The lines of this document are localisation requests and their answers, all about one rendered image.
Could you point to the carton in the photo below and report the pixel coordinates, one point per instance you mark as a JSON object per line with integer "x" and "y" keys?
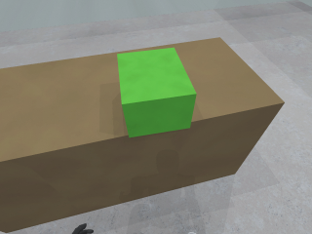
{"x": 157, "y": 95}

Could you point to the pedestal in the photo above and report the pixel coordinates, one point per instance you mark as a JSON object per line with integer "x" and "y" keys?
{"x": 65, "y": 149}

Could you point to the left robot hand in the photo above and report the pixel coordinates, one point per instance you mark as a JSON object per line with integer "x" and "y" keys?
{"x": 80, "y": 229}

